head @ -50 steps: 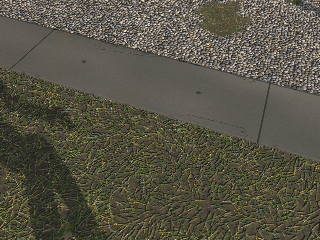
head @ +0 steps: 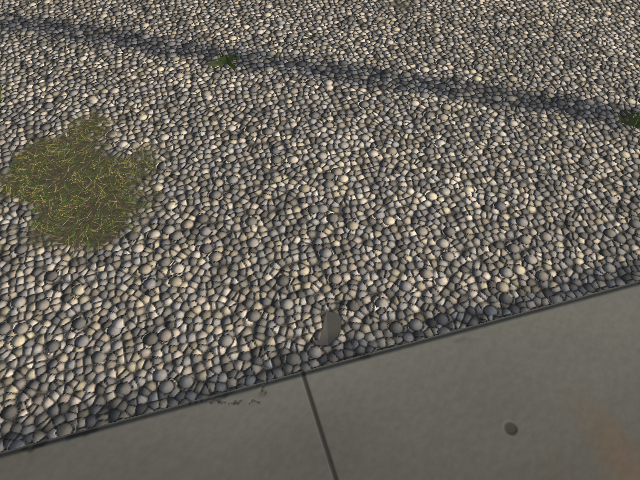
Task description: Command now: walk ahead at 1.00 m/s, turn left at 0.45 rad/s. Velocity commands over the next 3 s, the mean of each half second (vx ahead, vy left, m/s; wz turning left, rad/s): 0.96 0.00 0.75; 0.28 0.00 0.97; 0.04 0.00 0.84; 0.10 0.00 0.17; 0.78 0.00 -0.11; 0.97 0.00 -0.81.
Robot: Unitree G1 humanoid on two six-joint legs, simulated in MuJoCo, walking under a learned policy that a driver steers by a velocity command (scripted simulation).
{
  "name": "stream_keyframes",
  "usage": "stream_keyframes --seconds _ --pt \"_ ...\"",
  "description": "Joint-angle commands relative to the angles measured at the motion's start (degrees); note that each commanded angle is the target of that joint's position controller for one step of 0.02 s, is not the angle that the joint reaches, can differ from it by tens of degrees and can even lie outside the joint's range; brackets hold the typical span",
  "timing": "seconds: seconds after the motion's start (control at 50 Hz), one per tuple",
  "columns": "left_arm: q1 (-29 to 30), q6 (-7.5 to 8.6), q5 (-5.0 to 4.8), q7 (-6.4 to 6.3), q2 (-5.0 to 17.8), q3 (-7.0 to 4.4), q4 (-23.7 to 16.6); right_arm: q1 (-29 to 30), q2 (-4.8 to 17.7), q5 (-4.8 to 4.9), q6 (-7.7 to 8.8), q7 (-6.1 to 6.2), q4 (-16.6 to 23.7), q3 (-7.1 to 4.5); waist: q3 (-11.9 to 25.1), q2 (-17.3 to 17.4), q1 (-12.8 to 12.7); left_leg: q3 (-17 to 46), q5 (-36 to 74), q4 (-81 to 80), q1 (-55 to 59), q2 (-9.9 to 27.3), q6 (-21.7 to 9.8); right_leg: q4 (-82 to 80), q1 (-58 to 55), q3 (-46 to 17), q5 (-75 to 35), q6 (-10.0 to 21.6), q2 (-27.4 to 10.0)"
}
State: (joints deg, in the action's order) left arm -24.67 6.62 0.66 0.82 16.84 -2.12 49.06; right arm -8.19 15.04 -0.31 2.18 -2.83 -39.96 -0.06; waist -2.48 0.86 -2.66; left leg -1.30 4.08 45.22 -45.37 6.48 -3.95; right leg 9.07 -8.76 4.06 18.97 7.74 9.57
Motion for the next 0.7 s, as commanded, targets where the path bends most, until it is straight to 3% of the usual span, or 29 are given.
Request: stream_keyframes --seconds 0.02,0.06,0.08,0.1,0.12,0.14,0.16,0.18,0.2,0.22,0.26,0.28,0.32,0.38,0.4,0.42,0.44,0.48,0.5,0.52,0.54,0.56,0.58,0.6,0.62,0.64,0.66,0.68,0.7 --pt "0.8 1.9 -0.18 -0.83 7.26 -1.17 -2.29 4.26 2.99 0.47 0.82 -0.73 2.58 -0.68 -3.24 -1.36 0.73 -5.73 9.14 -7.3 14.4 -4.95 -2.98 -5.67 9.16 3.08 -55.99 -3.23 -15.51" --pt "0.92 0.87 0.71 -2.48 9.54 -1.58 -2.33 1.23 4.86 -0.28 0.47 -0.61 1.19 -1.32 1.1 -5.64 2.92 -8.66 2.8 -8.09 17.42 -9.58 -4.14 2.36 0.38 5.23 -77.53 -5.47 -17.58" --pt "1.82 -0.12 1.47 -3.3 10.54 -1.89 -2.43 -3.26 6.6 -0.43 0.03 -0.36 -0.11 -1.99 3.65 -7.72 5.81 -9.39 -1.79 -7.31 21.51 -11.8 -4.81 9.57 -1.59 5.83 -85.72 -6.23 -18.75" --pt "4.1 -1.43 2.27 -3.89 11.61 -2.28 -3.18 -12.5 9.06 -0.32 -0.25 -0.04 -2.78 -3.17 7.35 -8.49 10.77 -9.2 -6.82 -6.22 29.83 -13.96 -5.94 21.97 -0.46 6.05 -90.42 -6.61 -19.51" --pt "8.35 -2.58 2.84 -4.17 12.99 -2.8 -4.77 -25.46 11.85 -0.3 -0.56 0.55 -6.61 -4.68 11.32 -7.92 17.49 -5.88 -11.56 -8.03 41.77 -13.38 -8.21 39.94 5.65 5.74 -87.41 -6.57 -19.49" --pt "12.44 -2.61 2.23 -3.57 11.98 -2.75 -5.58 -32.98 14.52 -0.3 -1.02 1.43 -8.56 -6.45 11.3 -1.96 22.07 1.03 -14.69 -11.75 51.93 -9.93 -11.75 66.36 18.21 6.87 -56.28 -6.41 -12.57" --pt "8.02 -1.0 1.23 -2.11 1.56 -0.17 -10.38 -26.12 18.77 -1.05 -1.8 2.0 -7.84 -7.37 12.22 18.82 9.38 28.95 -8.75 -11.84 69.33 3.37 -21.11 89.47 50.58 -0.07 9.93 -10.56 -2.18" --pt "9.65 0.33 0.99 -2.06 3.72 0.98 -13.38 -22.0 18.18 -0.34 -1.74 2.03 -4.8 -7.59 19.07 8.36 10.76 46.35 -16.44 -23.21 71.4 8.56 -25.74 91.45 59.08 -10.34 7.65 -9.22 -3.83" --pt "13.28 1.27 1.3 -1.78 5.17 1.29 -13.91 -20.88 14.43 -0.3 -1.55 2.65 -4.83 -7.02 12.33 -0.93 9.68 44.48 -22.76 -28.32 63.14 8.34 -22.66 85.06 59.16 -12.28 2.97 -7.98 -7.81" --pt "13.47 1.42 1.47 -1.48 5.57 1.29 -13.87 -19.26 10.65 -0.26 -1.69 2.62 -5.85 -6.07 5.23 -7.02 5.81 38.92 -23.99 -30.89 51.39 5.86 -18.67 77.16 55.74 -10.84 0.21 -6.99 -10.63" --pt "13.33 -1.2 3.43 -1.21 4.76 1.98 -14.54 -16.68 9.33 -0.29 -0.16 3.02 -5.76 -5.24 -0.75 -6.71 1.07 32.03 -20.38 -32.01 35.57 0.65 -16.31 68.72 49.9 -9.83 1.53 -8.43 -13.48" --pt "13.35 -2.75 3.63 -1.06 4.33 2.34 -15.04 -15.9 9.19 -0.14 0.58 2.81 -5.36 -4.91 -2.03 -5.48 -0.1 28.69 -21.16 -33.27 29.29 -2.03 -15.72 63.91 47.15 -8.78 2.6 -9.26 -14.29" --pt "18.06 -3.76 3.26 -0.77 4.01 2.95 -17.77 -14.69 11.42 0.33 1.99 2.59 -4.59 -5.31 -4.3 -2.85 0.36 24.6 -14.83 -36.21 21.2 -5.22 -15.64 52.12 43.35 -5.45 -2.56 -10.58 -14.8" --pt "26.43 -3.08 1.87 0.11 2.51 3.75 -20.54 -16.59 11.77 1.38 2.22 2.09 -4.75 -5.78 -3.99 0.14 4.76 20.83 1.13 -35.16 19.48 -9.03 -11.47 33.69 34.73 -2.5 -21.7 -10.29 -12.54" --pt "25.21 -3.09 1.94 0.44 0.95 4.1 -20.03 -16.91 12.51 1.51 1.93 1.84 -5.16 -6.11 -0.92 1.8 5.21 20.07 8.71 -34.25 20.07 -8.7 -10.64 34.22 29.33 -1.32 -26.35 -9.89 -10.59" --pt "24.56 -2.88 1.9 0.31 2.06 3.69 -19.81 -17.86 12.81 1.49 1.36 1.8 -5.34 -6.31 -0.75 2.4 5.9 19.62 14.96 -31.29 24.04 -9.15 -9.47 32.26 29.99 -1.58 -26.81 -9.43 -9.81" --pt "17.84 -2.32 2.01 0.16 2.77 2.67 -17.08 -16.03 12.35 0.68 0.99 1.86 -4.86 -6.16 4.73 2.12 4.24 17.55 24.54 -24.29 23.92 -9.42 -7.58 38.69 20.83 -1.16 -35.4 -7.56 -7.76" --pt "3.34 -1.26 2.6 -0.82 5.54 1.11 -13.99 -8.15 14.66 1.29 0.51 2.93 -1.85 -6.86 9.22 3.06 -5.09 17.49 40.0 -3.85 19.4 -11.24 -3.27 35.88 5.24 -4.11 -27.85 -6.69 -6.0" --pt "-4.35 -0.38 2.15 -1.56 7.79 -0.05 -12.22 -3.08 15.21 0.28 0.68 2.72 -0.6 -7.08 11.93 2.82 -10.61 17.71 30.28 10.4 17.57 -12.83 -1.53 29.83 -0.56 -5.15 -31.65 -6.86 -6.33" --pt "-17.05 0.3 1.88 -2.45 11.15 -1.77 -8.45 5.49 13.2 0.19 1.21 2.46 2.56 -7.0 14.6 -6.14 -19.11 14.0 12.7 29.92 11.77 -16.83 0.95 22.26 -11.47 -6.79 -34.75 -7.32 -10.87" --pt "-29.47 1.21 0.45 1.89 8.37 2.56 -3.95 -25.81 -10.68 -8.2 5.71 -3.76 -0.25 0.56 29.89 -23.53 0.39 14.48 -40.37 53.16 -2.13 -21.51 3.73 27.26 -33.25 -37.49 -65.34 17.99 -38.95" --pt "-20.41 0.61 3.0 2.63 7.47 0.88 -6.9 -18.88 1.63 -5.5 7.54 -6.6 -3.06 -1.77 7.18 -5.65 -5.29 14.46 -35.46 60.61 -20.62 -14.17 3.67 23.46 -16.79 -45.32 -52.92 19.63 -40.3" --pt "-8.28 0.31 2.56 2.33 4.0 1.91 -9.35 -11.88 6.23 -4.48 7.77 -6.29 -1.86 -2.78 3.22 -2.59 -4.25 12.84 -29.72 52.68 -20.57 -8.23 3.44 21.67 -3.95 -34.84 -38.95 13.06 -37.53" --pt "2.3 0.15 2.41 0.28 -3.29 4.27 -11.12 -5.59 6.74 -6.53 7.34 -4.38 1.15 -2.52 3.96 3.32 -2.03 9.78 -24.68 34.23 -15.01 -3.74 3.19 16.56 3.68 -25.86 -18.83 5.6 -31.99" --pt "5.41 0.5 1.31 -1.09 -5.83 5.6 -10.68 -4.58 3.63 -6.83 7.56 -3.5 1.28 -2.2 5.23 -4.68 1.44 8.73 -24.03 32.73 -6.97 -2.2 4.04 19.01 12.01 -17.72 -35.85 5.94 -27.47" --pt "11.5 -0.14 1.44 -2.95 -10.46 7.09 -11.76 -4.65 3.15 -9.02 6.61 -1.73 2.0 -1.49 2.32 -4.21 5.36 6.63 -23.15 17.34 0.3 1.29 7.01 11.15 20.17 -15.54 -20.27 1.12 -25.59" --pt "11.05 0.1 1.93 -4.39 -4.97 4.66 -10.84 -4.11 -0.76 -8.65 5.57 -1.72 2.17 -0.29 1.36 -7.31 4.75 2.8 -17.1 17.07 8.5 0.59 8.67 8.66 27.17 -10.71 -22.03 0.88 -22.44" --pt "11.59 0.69 4.42 -5.45 1.38 2.26 -11.42 -9.86 -2.62 -7.96 4.97 -3.62 1.29 1.67 2.98 -7.87 5.75 2.31 -5.54 23.83 18.23 -0.48 8.14 11.24 34.81 -6.68 -21.19 0.81 -21.04" --pt "11.8 2.51 4.92 -6.96 0.68 2.64 -13.78 -7.04 2.17 -7.61 4.36 -5.82 1.4 1.16 0.65 -1.18 4.06 4.83 15.35 10.72 9.65 2.74 6.15 16.37 31.09 -1.69 -6.41 -1.45 -17.14"
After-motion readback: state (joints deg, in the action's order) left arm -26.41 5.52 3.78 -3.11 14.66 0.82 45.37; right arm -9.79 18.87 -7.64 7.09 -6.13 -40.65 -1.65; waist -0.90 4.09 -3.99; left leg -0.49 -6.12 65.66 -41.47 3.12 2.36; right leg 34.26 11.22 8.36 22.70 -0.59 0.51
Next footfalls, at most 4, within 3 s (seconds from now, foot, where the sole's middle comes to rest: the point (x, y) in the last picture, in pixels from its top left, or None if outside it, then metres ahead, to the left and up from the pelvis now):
0.14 left None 0.33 0.09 -0.76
0.52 right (346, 370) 0.71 0.00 -0.76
0.90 left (218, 337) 0.88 0.33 -0.94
1.24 right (253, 261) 1.14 0.27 -0.94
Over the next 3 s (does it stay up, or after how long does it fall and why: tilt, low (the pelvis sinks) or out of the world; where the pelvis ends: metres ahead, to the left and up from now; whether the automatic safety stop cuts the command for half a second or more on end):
stays up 1.25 0.87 -0.19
